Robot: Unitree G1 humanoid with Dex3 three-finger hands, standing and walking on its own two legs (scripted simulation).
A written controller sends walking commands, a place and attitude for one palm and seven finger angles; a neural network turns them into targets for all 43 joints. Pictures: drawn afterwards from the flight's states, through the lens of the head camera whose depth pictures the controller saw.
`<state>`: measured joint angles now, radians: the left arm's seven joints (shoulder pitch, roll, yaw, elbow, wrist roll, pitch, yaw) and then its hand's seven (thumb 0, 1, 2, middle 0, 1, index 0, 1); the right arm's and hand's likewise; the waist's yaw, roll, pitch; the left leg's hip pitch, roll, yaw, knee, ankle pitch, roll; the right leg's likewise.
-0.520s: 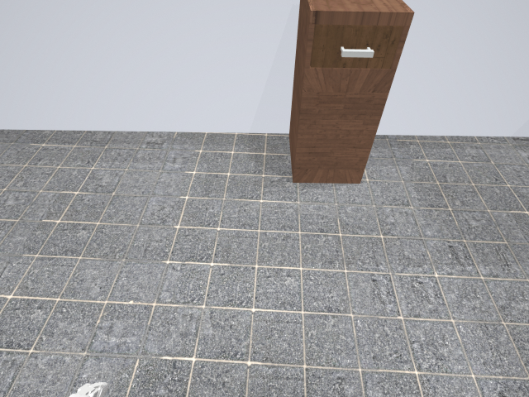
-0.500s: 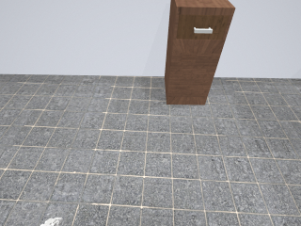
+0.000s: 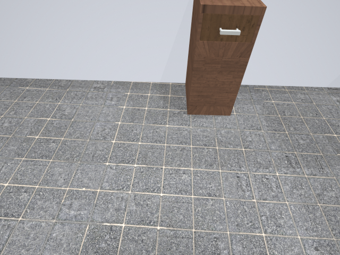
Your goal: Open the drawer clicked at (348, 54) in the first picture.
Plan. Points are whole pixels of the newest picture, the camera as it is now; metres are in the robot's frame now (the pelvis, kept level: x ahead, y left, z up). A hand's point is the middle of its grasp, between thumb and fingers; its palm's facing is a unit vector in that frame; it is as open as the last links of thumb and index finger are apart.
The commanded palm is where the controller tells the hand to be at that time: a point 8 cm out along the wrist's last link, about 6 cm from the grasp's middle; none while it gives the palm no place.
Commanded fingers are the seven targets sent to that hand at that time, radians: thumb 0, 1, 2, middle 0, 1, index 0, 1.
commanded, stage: stand and wait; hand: left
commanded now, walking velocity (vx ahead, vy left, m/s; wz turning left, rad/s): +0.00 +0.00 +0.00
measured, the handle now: (229, 30) +1.35 -0.28 -0.03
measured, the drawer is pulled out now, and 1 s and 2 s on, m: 0.00 0.00 0.00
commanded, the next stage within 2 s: look at it before walking up in 0.30 s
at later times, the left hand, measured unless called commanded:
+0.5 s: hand out of the picture +0.07 +0.25 -0.15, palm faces -0.02 -0.94 -0.34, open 7.4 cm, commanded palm none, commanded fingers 0.00 0.90 0.90 -0.20 -0.30 -0.20 -0.30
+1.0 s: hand out of the picture +0.07 +0.24 -0.15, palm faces -0.03 -0.94 -0.34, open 7.4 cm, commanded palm none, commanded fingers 0.00 0.90 0.90 -0.20 -0.30 -0.20 -0.30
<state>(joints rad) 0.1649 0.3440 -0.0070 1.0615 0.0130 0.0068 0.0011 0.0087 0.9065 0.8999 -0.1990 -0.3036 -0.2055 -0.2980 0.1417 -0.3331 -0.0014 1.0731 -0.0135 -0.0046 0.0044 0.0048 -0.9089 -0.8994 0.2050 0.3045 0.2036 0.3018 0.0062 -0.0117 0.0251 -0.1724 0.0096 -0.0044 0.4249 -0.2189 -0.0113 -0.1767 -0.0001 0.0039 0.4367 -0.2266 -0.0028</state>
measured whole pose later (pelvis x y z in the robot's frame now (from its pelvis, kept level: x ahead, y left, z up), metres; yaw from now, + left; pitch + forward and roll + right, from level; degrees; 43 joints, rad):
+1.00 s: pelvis +0.00 -0.01 +0.00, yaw +0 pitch -2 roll +0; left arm 0.15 0.34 -0.01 1.09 0.01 0.00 0.00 0.01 0.91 0.90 -0.20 -0.30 -0.21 -0.30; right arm 0.13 -0.34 0.00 1.12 -0.01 -0.01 0.00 0.00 -0.91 -0.90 0.20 0.30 0.20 0.30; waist 0.00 0.00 0.03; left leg -0.14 0.02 0.00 0.36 -0.20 -0.02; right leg -0.15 0.01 0.01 0.38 -0.20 -0.01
